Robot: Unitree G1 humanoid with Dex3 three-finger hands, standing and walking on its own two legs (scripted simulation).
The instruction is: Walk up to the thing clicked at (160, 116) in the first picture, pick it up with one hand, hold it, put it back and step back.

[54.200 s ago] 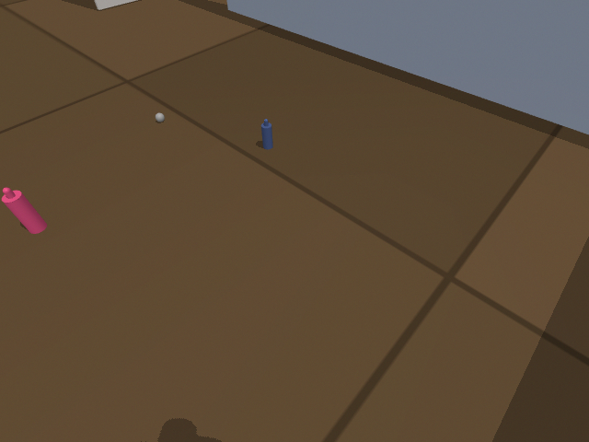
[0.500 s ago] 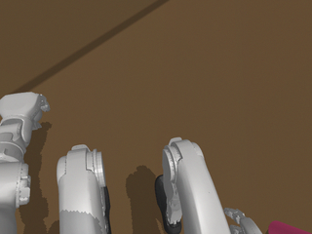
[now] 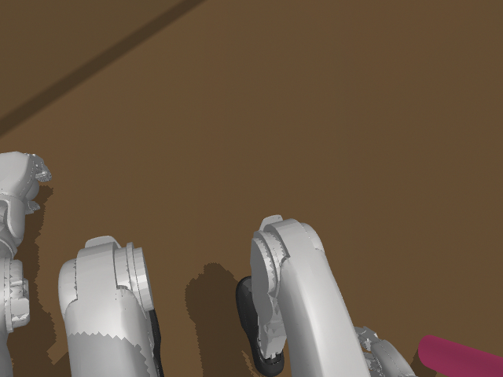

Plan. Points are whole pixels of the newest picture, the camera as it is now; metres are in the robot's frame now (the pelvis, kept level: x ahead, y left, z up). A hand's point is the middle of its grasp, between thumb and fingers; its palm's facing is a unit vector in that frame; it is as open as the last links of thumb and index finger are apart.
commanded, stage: rest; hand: left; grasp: from above
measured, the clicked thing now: (19, 187) +0.41 +0.34 -0.23
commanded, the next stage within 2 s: open in 1.00 s
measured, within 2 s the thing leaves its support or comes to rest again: rests again in 0.60 s
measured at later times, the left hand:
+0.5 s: hand (32, 196) +0.40 +0.32 -0.24, palm faces -0.43 -0.15 -0.89, open 6.5 cm
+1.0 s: hand (38, 196) +0.40 +0.32 -0.25, palm faces -0.43 -0.18 -0.88, open 6.5 cm
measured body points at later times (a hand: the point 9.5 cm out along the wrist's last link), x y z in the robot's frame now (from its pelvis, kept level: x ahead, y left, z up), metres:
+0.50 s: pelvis +0.00 +0.01 -0.01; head +0.24 +0.12 +0.35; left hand +0.42 +0.33 -0.19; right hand +0.07 -0.26 -0.09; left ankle +0.07 +0.13 -0.27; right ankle +0.09 -0.10 -0.27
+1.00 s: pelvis +0.00 +0.01 -0.01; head +0.25 +0.12 +0.34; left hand +0.42 +0.33 -0.20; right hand +0.08 -0.25 -0.09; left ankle +0.07 +0.13 -0.27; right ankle +0.09 -0.10 -0.27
